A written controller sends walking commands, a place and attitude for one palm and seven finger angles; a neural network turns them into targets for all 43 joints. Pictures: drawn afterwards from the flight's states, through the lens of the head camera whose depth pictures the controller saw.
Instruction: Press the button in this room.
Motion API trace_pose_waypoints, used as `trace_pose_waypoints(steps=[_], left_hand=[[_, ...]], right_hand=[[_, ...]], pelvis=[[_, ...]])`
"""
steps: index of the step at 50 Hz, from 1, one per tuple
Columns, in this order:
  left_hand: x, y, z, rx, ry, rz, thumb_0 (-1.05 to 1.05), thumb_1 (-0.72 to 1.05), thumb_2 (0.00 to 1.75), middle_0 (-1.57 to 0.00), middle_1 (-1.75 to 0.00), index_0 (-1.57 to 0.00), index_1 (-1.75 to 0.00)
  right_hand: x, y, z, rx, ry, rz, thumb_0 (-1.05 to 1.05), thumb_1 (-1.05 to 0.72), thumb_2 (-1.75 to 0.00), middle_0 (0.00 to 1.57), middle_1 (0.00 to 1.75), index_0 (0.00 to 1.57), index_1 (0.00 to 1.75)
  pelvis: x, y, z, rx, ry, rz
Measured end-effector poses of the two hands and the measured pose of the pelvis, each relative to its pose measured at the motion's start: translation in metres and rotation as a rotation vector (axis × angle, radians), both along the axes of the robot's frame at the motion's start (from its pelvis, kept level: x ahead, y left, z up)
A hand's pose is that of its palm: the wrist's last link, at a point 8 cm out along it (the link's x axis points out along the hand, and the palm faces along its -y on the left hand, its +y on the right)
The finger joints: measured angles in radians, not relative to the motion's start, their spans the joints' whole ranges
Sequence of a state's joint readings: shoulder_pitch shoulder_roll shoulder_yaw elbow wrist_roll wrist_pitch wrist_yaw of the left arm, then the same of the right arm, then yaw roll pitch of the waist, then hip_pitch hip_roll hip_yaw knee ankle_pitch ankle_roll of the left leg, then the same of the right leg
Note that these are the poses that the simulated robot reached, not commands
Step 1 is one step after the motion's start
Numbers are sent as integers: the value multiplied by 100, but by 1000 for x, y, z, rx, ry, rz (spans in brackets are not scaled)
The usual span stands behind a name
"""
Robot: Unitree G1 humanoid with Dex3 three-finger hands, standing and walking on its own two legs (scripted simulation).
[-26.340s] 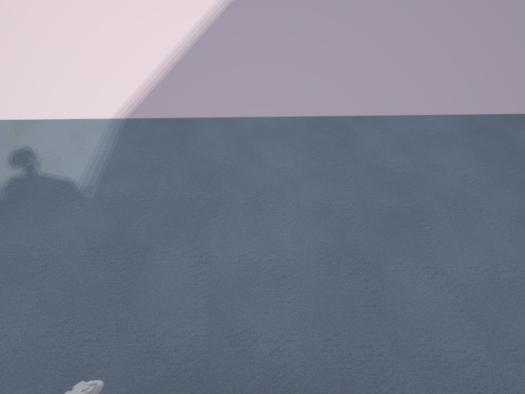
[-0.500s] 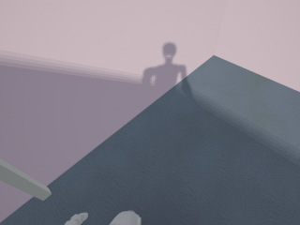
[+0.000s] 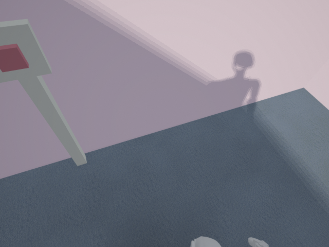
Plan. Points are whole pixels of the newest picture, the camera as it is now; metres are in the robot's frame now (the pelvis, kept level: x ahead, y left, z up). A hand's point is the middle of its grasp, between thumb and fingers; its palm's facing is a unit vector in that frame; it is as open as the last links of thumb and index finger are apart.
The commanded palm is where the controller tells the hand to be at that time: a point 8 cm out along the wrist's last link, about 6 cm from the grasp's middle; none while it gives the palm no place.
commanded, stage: turn to face it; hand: left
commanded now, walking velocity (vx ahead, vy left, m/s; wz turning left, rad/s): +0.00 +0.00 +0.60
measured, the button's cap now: (9, 57) +0.57 +0.52 +0.07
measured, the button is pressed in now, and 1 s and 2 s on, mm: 0 0 0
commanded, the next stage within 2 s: take the last steps up to it in 0.72 s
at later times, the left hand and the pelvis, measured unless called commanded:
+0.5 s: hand out of the picture +0.04 +0.16 -0.14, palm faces +0.28 -0.92 -0.27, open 7.4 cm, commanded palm none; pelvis +0.00 -0.05 +0.00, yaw +18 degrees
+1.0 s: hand out of the picture -0.08 +0.19 -0.17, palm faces +0.47 -0.85 -0.23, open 7.4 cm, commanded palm none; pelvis -0.02 -0.01 +0.01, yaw +26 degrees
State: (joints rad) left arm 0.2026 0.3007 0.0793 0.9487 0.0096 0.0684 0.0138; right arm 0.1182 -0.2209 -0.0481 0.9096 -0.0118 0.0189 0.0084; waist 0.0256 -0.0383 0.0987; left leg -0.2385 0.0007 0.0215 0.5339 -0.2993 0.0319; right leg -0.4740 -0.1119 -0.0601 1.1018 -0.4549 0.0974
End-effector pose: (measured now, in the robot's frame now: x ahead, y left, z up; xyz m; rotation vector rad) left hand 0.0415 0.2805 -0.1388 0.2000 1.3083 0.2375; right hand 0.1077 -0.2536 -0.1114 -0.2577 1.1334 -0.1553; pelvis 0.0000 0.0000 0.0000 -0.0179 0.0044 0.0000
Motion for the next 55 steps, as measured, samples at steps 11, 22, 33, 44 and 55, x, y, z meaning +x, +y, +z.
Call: trace_pose_waypoints(steps=[11,22,33,44,55], left_hand=[[47,-31,22,15,-197,18,1,91,90,-19,-30,-20,-30],[-1,-73,31,38,-201,135,1,91,90,-20,-30,-20,-30],[-112,-63,0,-20,-38,344,1,90,90,-20,-30,-21,-30],[-170,-42,-4,-51,51,469,1,91,90,-19,-30,-20,-30],[-114,-60,10,-55,-59,409,1,91,90,-19,-30,-20,-30]], right_hand=[[-14,-14,-19,48,80,34,0,-90,-89,20,30,20,30],[-2,-46,-34,62,161,128,1,-90,-90,20,30,19,30],[43,7,-21,12,122,322,1,-91,-90,19,30,19,30],[52,72,-2,18,35,436,0,-90,-89,20,30,20,30],[14,39,-23,58,140,362,0,-91,-89,20,30,20,30]], pelvis=[[1,-23,-1,17,-3,121],[0,-50,0,44,-18,271],[-12,-31,-4,29,-5,387],[-24,-7,5,-1,-15,440],[-3,-15,5,32,-9,465]])
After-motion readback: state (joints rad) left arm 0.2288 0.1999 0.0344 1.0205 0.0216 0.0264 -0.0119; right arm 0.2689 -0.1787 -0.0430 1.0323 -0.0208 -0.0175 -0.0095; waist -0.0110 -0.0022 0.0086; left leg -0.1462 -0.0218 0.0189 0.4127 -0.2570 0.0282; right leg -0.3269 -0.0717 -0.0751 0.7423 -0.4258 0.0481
